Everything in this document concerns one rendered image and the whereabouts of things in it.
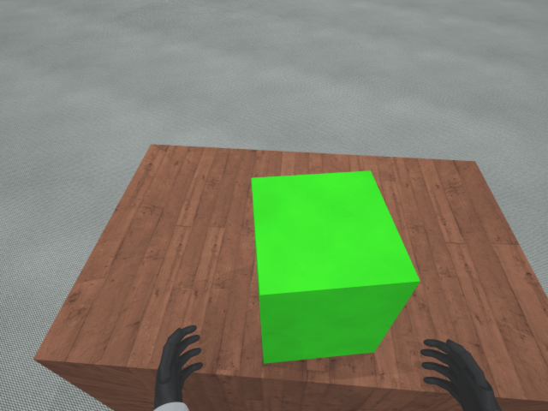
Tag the robot right hand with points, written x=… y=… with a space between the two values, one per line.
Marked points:
x=469 y=386

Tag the robot left hand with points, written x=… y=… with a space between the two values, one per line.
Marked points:
x=170 y=376

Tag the pedestal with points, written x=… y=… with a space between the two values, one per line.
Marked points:
x=179 y=250

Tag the carton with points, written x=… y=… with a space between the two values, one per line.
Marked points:
x=333 y=272

